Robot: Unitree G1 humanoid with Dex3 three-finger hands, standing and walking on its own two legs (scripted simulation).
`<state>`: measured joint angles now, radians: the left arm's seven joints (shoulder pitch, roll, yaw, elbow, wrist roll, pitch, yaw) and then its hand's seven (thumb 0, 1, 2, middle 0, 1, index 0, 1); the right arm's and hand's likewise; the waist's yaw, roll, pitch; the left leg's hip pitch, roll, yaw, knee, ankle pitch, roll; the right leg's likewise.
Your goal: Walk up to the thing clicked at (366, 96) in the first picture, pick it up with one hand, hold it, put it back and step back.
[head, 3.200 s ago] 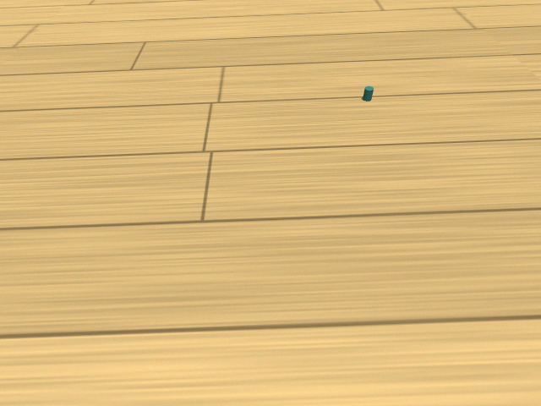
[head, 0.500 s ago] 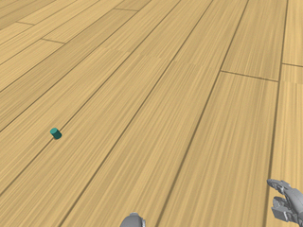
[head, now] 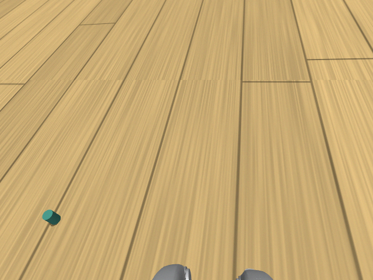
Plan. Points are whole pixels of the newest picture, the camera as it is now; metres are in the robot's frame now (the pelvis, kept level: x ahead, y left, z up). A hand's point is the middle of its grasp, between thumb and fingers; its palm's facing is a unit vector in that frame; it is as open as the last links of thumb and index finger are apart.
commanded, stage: walk up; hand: left
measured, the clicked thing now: (51, 217) +0.60 +0.85 -0.70
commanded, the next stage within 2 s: none
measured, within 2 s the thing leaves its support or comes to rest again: neither
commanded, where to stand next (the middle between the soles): +0.16 +0.87 m, yaw -31 degrees
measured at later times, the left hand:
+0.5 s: hand out of the picture +0.18 +0.52 -0.13, palm faces -0.21 -0.79 -0.57, open 7.4 cm
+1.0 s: hand out of the picture +0.23 +0.78 -0.12, palm faces -0.26 -0.74 -0.62, open 7.4 cm
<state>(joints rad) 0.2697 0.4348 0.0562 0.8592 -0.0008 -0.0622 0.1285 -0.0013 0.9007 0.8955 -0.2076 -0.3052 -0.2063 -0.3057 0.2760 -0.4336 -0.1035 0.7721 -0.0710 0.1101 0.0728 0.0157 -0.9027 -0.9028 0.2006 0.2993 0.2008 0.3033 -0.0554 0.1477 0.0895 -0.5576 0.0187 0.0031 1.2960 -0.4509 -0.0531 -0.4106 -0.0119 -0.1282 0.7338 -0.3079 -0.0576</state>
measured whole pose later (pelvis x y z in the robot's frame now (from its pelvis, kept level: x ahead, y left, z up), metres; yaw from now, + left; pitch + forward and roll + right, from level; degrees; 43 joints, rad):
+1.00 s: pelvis +0.07 +0.48 -0.01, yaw -17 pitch -1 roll -1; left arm 0.29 0.49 0.08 0.89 -0.01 -0.04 0.12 0.00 0.90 0.90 -0.20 -0.30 -0.20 -0.30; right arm 0.27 -0.43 -0.10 0.70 -0.08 0.08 0.06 0.01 -0.90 -0.90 0.20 0.30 0.20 0.30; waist -0.06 0.07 0.12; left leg -0.44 0.03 0.05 0.92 -0.46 0.04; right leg -0.67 0.02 0.01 1.20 -0.48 -0.04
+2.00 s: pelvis +0.03 +0.95 -0.01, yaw -26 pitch -2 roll +1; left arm 0.28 0.39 0.06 0.85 0.07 -0.01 0.06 0.00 0.90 0.90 -0.21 -0.31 -0.21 -0.31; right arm 0.29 -0.46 -0.11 0.78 -0.01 0.08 0.05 0.01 -0.90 -0.90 0.20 0.30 0.20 0.30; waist 0.02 0.08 0.09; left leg -0.37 0.04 -0.05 0.95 -0.52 -0.02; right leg -0.54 -0.11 0.06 0.87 -0.39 -0.02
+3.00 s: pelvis +0.09 +0.92 +0.01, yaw -32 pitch -2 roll +1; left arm 0.11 0.38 0.03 1.02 0.00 0.02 -0.01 0.00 0.91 0.90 -0.20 -0.30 -0.20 -0.30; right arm 0.10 -0.37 -0.01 0.99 0.00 -0.02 0.00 0.01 -0.90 -0.90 0.20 0.30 0.21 0.30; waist 0.01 0.00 0.12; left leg -0.40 0.04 0.01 0.68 -0.26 -0.03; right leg -0.34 -0.02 -0.01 0.74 -0.37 0.00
